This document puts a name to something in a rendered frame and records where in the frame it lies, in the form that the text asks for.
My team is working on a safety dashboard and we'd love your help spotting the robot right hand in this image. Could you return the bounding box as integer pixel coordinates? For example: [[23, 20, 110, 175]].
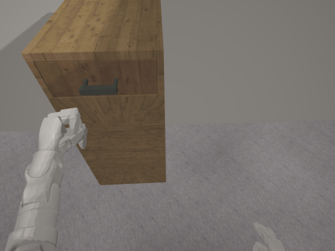
[[253, 222, 287, 251]]

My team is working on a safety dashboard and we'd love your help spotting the robot left hand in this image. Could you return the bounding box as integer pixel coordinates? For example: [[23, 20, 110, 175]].
[[38, 108, 88, 157]]

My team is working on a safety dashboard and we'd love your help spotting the drawer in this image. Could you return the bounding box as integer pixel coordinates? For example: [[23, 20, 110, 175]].
[[35, 59, 158, 97]]

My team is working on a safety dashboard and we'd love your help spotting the cabinet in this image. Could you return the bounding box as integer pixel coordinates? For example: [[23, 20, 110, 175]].
[[21, 0, 166, 185]]

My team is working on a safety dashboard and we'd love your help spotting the left robot forearm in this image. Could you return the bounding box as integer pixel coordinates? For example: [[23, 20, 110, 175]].
[[5, 150, 64, 251]]

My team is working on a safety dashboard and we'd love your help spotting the handle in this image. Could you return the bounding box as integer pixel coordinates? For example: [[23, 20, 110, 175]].
[[79, 78, 118, 96]]

